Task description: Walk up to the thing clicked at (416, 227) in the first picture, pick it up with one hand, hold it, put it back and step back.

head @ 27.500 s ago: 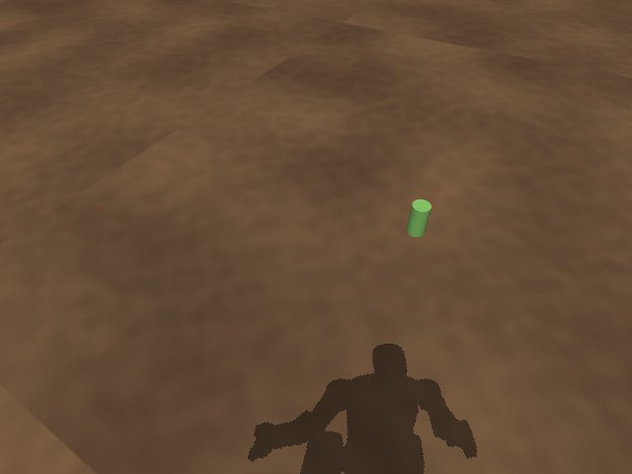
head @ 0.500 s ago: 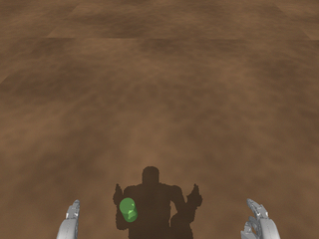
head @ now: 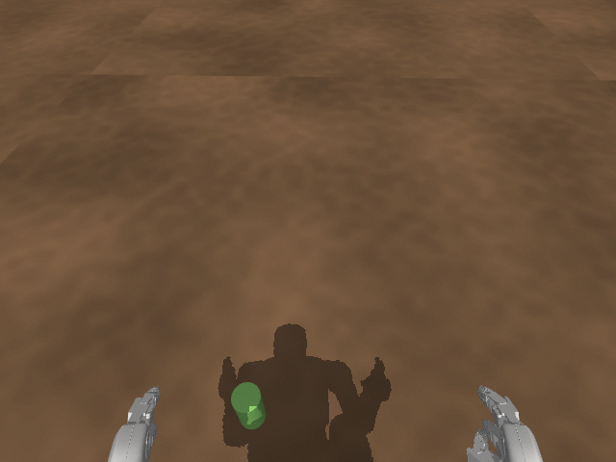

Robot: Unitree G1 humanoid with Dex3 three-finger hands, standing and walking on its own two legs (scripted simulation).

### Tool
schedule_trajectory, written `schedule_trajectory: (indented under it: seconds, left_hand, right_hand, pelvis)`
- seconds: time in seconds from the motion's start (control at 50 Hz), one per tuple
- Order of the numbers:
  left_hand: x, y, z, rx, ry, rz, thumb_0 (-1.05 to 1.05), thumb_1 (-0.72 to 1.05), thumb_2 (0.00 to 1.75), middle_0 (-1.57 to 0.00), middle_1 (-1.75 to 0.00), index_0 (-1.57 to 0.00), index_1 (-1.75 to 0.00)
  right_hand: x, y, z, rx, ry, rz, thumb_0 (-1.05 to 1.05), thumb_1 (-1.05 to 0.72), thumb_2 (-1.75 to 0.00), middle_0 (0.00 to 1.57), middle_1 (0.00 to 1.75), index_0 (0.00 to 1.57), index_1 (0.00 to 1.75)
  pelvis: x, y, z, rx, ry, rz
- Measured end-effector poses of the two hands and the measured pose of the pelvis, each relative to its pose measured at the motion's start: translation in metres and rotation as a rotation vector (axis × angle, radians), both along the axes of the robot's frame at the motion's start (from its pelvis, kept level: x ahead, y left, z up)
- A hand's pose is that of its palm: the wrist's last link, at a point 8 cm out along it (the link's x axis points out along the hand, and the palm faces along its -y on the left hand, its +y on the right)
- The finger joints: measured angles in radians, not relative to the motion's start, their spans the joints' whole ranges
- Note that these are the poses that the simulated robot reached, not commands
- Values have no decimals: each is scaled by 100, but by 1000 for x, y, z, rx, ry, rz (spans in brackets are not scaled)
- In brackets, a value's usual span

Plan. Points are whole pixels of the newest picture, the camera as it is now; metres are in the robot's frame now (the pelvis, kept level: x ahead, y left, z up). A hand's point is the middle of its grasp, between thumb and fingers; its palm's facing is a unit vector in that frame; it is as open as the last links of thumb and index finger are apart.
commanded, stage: stand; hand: left
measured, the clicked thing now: (249, 406) +0.41 +0.19 -0.65
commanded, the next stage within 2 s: none
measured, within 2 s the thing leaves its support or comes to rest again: neither
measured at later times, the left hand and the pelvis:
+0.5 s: hand out of the picture +0.09 +0.24 -0.12, palm faces -0.01 -0.94 -0.35, open 7.6 cm; pelvis -0.01 +0.01 +0.02, yaw +0 degrees
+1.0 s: hand out of the picture +0.03 +0.26 -0.10, palm faces +0.00 -0.94 -0.35, open 7.4 cm; pelvis -0.02 +0.01 +0.05, yaw +0 degrees
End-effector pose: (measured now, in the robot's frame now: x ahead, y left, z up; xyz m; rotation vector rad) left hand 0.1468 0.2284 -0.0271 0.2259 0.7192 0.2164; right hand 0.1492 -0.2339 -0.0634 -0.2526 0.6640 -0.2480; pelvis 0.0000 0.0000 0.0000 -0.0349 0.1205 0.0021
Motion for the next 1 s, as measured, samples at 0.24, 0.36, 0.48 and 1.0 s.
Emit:
schedule_trajectory:
  seconds: [0.24,0.36,0.48,1.0]
  left_hand:
    - [-4,1,-8,29,1,-55,0,34,76,-20,-28,-20,-28]
    - [-23,29,-40,49,148,-98,0,69,85,-21,-29,-21,-29]
    - [-58,56,-52,53,299,-42,1,84,89,-21,-30,-21,-30]
    - [-120,72,-39,41,523,52,1,90,90,-21,-30,-21,-30]
  right_hand:
    - [-4,0,-6,-22,55,75,2,-90,-90,21,30,21,30]
    - [-26,-24,-19,-26,289,128,1,-90,-90,21,30,21,30]
    - [-56,-46,-14,-35,398,49,1,-91,-90,21,30,21,30]
    - [-95,-32,-9,46,536,6,1,-91,-90,21,30,21,30]
  pelvis:
    - [-7,-2,2,10,-35,0]
    - [-10,-2,11,35,-93,0]
    - [-6,4,21,31,-120,-2]
    - [-17,11,54,32,-198,-1]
